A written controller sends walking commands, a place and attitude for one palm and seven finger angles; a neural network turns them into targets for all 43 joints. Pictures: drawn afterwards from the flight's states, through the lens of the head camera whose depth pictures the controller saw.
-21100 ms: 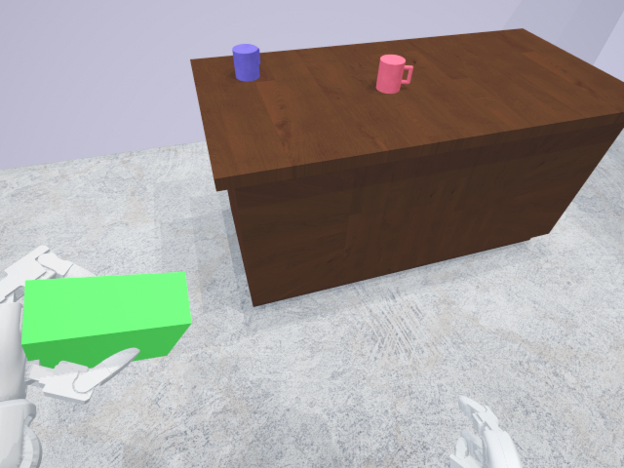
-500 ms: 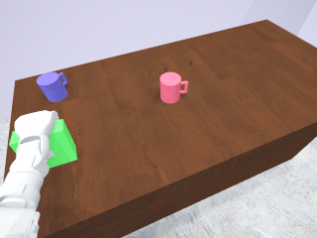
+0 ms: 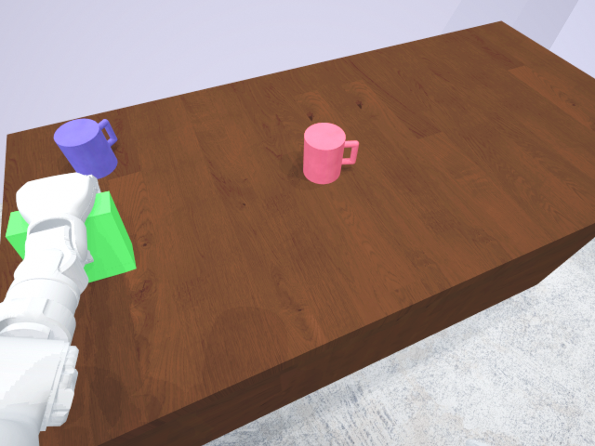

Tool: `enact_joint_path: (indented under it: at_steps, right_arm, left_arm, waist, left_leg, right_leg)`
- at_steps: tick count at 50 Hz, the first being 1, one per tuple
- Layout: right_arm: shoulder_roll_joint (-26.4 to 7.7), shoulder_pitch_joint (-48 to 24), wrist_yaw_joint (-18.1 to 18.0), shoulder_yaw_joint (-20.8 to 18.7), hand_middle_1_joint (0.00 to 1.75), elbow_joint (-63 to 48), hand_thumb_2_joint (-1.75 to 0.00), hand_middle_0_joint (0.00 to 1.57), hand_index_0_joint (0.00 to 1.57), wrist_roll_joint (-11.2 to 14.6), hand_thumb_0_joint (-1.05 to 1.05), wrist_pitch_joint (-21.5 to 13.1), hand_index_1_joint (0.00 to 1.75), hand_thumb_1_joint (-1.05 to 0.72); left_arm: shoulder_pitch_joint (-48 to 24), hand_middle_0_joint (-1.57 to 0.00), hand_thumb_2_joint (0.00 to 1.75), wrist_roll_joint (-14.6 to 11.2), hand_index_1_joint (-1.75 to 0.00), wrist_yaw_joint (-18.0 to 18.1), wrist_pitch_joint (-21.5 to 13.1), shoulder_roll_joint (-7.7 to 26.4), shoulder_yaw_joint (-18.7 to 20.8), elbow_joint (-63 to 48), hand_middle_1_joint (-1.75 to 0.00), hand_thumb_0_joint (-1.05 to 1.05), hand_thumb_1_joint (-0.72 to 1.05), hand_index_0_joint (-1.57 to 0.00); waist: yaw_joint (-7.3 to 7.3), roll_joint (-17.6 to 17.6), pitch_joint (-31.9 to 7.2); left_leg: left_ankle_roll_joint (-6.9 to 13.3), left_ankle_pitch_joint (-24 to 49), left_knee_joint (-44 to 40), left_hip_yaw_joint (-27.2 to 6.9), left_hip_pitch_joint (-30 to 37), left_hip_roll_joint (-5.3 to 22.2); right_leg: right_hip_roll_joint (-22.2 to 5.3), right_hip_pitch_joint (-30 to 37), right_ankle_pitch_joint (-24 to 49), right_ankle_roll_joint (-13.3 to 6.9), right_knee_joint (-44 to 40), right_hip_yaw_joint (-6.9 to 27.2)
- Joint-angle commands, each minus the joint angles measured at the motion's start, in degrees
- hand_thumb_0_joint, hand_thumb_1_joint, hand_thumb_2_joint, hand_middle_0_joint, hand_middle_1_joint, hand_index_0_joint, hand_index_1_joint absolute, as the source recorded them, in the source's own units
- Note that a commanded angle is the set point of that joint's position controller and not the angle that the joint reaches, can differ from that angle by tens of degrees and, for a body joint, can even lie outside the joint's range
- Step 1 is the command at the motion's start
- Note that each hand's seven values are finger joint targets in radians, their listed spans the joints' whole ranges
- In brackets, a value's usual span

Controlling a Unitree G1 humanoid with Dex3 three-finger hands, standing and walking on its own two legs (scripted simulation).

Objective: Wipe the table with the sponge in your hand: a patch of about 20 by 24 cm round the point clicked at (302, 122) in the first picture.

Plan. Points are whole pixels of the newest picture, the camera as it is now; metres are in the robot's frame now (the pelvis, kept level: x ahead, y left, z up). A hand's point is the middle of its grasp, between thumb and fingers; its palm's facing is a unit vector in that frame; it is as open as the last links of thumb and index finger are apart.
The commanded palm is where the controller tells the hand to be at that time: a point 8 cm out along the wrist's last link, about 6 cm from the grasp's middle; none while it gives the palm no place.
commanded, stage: slide across to the middle lane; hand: left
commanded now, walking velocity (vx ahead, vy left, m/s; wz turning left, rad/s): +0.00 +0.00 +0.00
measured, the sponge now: (84, 252) +0.39 +0.34 -0.01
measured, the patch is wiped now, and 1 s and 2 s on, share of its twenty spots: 0.40 0.45 0.50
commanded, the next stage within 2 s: wipe back along the middle lane in 0.70 s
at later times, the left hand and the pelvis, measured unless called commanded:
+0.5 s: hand (102, 205) +0.44 +0.31 +0.04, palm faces -0.10 +0.01 -1.00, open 9.7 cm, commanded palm +0.42 +0.28 +0.09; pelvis +0.03 +0.02 +0.01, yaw +0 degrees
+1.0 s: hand (128, 208) +0.44 +0.27 +0.04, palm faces -0.07 -0.01 -1.00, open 9.7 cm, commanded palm +0.40 +0.25 +0.08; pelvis +0.04 +0.00 +0.01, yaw +0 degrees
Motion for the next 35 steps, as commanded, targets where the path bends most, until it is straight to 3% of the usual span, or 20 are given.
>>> enact_joint_path:
  at_steps: [1, 2, 3, 8, 10, 14, 16, 17, 20, 22, 28, 30, 31, 35]
  right_arm:
    - [-9.67, 2.43, -0.72, -3.24, 0.3, -4.77, -0.9, 0.2, 0.2, -0.37, 0.0, -1.17, 0.3, -0.9]
    - [-9.9, 2.89, -0.71, -3.18, 0.3, -4.55, -0.9, 0.2, 0.2, -0.42, 0.0, -1.15, 0.3, -0.9]
    - [-9.89, 3.07, -0.68, -3.21, 0.3, -4.51, -0.9, 0.2, 0.2, -0.47, 0.0, -1.13, 0.3, -0.9]
    - [-9.15, 3.16, -0.36, -3.73, 0.3, -4.32, -0.9, 0.2, 0.2, -0.47, 0.0, -1.19, 0.3, -0.9]
    - [-8.91, 2.79, -0.39, -3.91, 0.3, -3.98, -0.9, 0.2, 0.2, -0.44, 0.0, -1.34, 0.3, -0.9]
    - [-8.51, 1.82, -0.36, -3.84, 0.3, -3.14, -0.9, 0.2, 0.2, -0.21, 0.0, -1.57, 0.3, -0.9]
    - [-8.44, 1.69, -0.33, -4.24, 0.3, -2.44, -0.9, 0.2, 0.2, -0.39, 0.0, -1.78, 0.3, -0.9]
    - [-8.12, 1.33, -0.22, -4.1, 0.3, -2.43, -0.9, 0.2, 0.2, -0.41, 0.0, -1.77, 0.3, -0.9]
    - [-8.04, 0.14, 0.2, -4.02, 0.3, -1.81, -0.9, 0.2, 0.2, -0.58, 0.0, -1.38, 0.3, -0.9]
    - [-7.84, -0.12, 0.51, -4.17, 0.3, -1.82, -0.9, 0.2, 0.2, -0.86, 0.0, -1.22, 0.3, -0.9]
    - [-7.39, -2.1, 1.35, -3.93, 0.3, -2.54, -0.9, 0.2, 0.2, -1.45, 0.0, -0.01, 0.3, -0.9]
    - [-7.58, -2.86, 1.51, -3.92, 0.3, -2.91, -0.9, 0.2, 0.2, -1.55, 0.0, 0.65, 0.3, -0.9]
    - [-7.34, -3.24, 1.56, -3.76, 0.3, -3.25, -0.9, 0.2, 0.2, -1.6, 0.0, 0.79, 0.3, -0.9]
    - [-7.4, -4.91, 1.36, -3.37, 0.3, -3.47, -0.9, 0.2, 0.2, -1.4, 0.0, 1.7, 0.3, -0.9]
  left_arm:
    - [-17.05, -1.2, 1.3, 0.91, -1.6, 1.52, 0.11, 13.18, 1.23, -4.2, -1.6, 0.0, 0.1, -1.2]
    - [-17.87, -1.2, 1.3, 1.06, -1.6, 1.56, 0.09, 14.34, 1.89, -3.53, -1.6, 0.0, 0.1, -1.2]
    - [-17.44, -1.2, 1.3, 1.08, -1.6, 1.58, 0.04, 14.28, 1.92, -3.18, -1.6, 0.0, 0.1, -1.2]
    - [-18.81, -1.2, 1.3, -0.2, -1.6, 1.48, -0.66, 10.03, -0.62, -7.48, -1.6, 0.0, 0.1, -1.2]
    - [-19.82, -1.2, 1.3, -1.64, -1.6, 1.71, -0.88, 8.98, -0.24, -9.42, -1.6, 0.0, 0.1, -1.2]
    - [-22.69, -1.2, 1.3, -2.72, -1.6, 2.11, 0.02, 5.01, -3.61, -10.96, -1.6, 0.0, 0.1, -1.2]
    - [-22.8, -1.2, 1.3, -3.02, -1.6, 2.49, 0.47, 4.52, -3.0, -11.89, -1.6, 0.0, 0.1, -1.2]
    - [-22.87, -1.2, 1.3, -3.1, -1.6, 2.37, 0.92, 1.9, -5.05, -12.06, -1.6, 0.0, 0.1, -1.2]
    - [-22.85, -1.2, 1.3, -2.64, -1.6, 2.49, 2.67, 0.7, -5.09, -11.6, -1.6, 0.0, 0.1, -1.2]
    - [-22.54, -1.2, 1.3, -2.54, -1.6, 2.66, 3.76, -1.79, -6.46, -11.49, -1.6, 0.0, 0.1, -1.2]
    - [-20.26, -1.2, 1.3, -1.92, -1.6, 3.41, 7.18, -4.15, -6.63, -11.89, -1.6, 0.0, 0.1, -1.2]
    - [-18.32, -1.2, 1.3, -2.15, -1.6, 3.7, 8.51, -2.71, -4.53, -12.43, -1.6, 0.0, 0.1, -1.2]
    - [-19.13, -1.2, 1.3, -2.37, -1.6, 3.74, 9.12, -4.03, -5.8, -13.17, -1.6, 0.0, 0.1, -1.2]
    - [-19.99, -1.2, 1.3, -2.36, -1.6, 3.64, 11.57, -3.61, -5.71, -13.5, -1.6, 0.0, 0.1, -1.2]
  waist:
    - [-1.77, -1.87, -13.25]
    - [-1.91, -3.1, -13.12]
    - [-1.76, -2.15, -13.11]
    - [-1.84, 0.13, -16.34]
    - [-1.78, 0.0, -16.57]
    - [-2.64, 0.68, -15.0]
    - [-2.08, 0.94, -16.44]
    - [-2.33, 1.58, -16.47]
    - [-1.69, 2.76, -15.52]
    - [-1.59, 0.99, -16.12]
    - [-0.27, -0.47, -18.33]
    - [0.62, -1.77, -19.26]
    - [0.24, -1.94, -19.69]
    - [0.0, -2.47, -17.96]
  left_leg:
    - [0.22, 6.07, -4.71, -1.88, 6.9, 2.15]
    - [0.29, 5.4, -4.65, -2.04, 6.25, 2.21]
    - [0.28, 5.98, -4.67, -1.93, 6.29, 2.24]
    - [-0.2, 9.97, -4.83, -2.35, 10.84, 2.72]
    - [-0.39, 11.69, -5.37, -2.92, 12.41, 3.1]
    - [-0.89, 11.22, -6.69, -3.53, 14.89, 3.35]
    - [-1.38, 13.91, -6.84, -4.05, 17.58, 3.66]
    - [-1.7, 14.97, -6.87, -4.13, 18.44, 3.71]
    - [-2.79, 17.68, -7.2, -4.9, 19.78, 4.07]
    - [-3.0, 19.51, -6.85, -4.86, 20.61, 4.26]
    - [-3.73, 27.5, -5.76, -4.36, 21.47, 4.42]
    - [-3.97, 30.5, -5.65, -4.5, 21.21, 4.43]
    - [-3.62, 31.6, -5.33, -3.62, 21.21, 4.22]
    - [-3.14, 28.07, -6.07, -2.92, 19.1, 3.54]
  right_leg:
    - [-1.89, 6.86, 3.92, -1.18, -4.83, 2.53]
    - [-1.88, 6.76, 3.4, -1.12, -4.91, 2.55]
    - [-1.85, 6.71, 3.86, -1.25, -4.79, 2.53]
    - [-1.64, 7.4, 6.0, -1.36, -4.94, 2.41]
    - [-1.57, 7.73, 6.97, -1.5, -5.25, 2.14]
    - [-1.58, 6.7, 5.74, -1.34, -5.87, 1.64]
    - [-1.45, 7.01, 6.57, -1.52, -5.82, 1.37]
    - [-1.41, 6.62, 7.0, -1.54, -5.7, 1.07]
    - [-1.36, 5.75, 7.63, -2.01, -5.41, 0.71]
    - [-1.3, 5.92, 8.46, -1.84, -5.13, 0.33]
    - [-1.49, 8.93, 13.88, -1.86, -4.31, 0.45]
    - [-1.7, 11.22, 16.66, -1.82, -4.05, 0.6]
    - [-1.76, 12.27, 18.83, -1.61, -3.97, 0.78]
    - [-2.2, 14.46, 20.43, -1.56, -4.6, 1.4]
